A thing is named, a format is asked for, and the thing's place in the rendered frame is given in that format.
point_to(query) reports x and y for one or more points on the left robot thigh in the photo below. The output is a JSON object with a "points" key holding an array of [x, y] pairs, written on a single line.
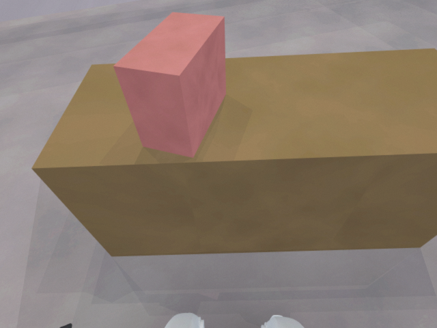
{"points": [[185, 320]]}

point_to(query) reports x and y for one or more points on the pedestal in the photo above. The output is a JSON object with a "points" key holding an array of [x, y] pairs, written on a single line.
{"points": [[331, 151]]}

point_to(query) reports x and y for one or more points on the carton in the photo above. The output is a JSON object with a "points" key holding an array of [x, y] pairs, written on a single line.
{"points": [[174, 81]]}

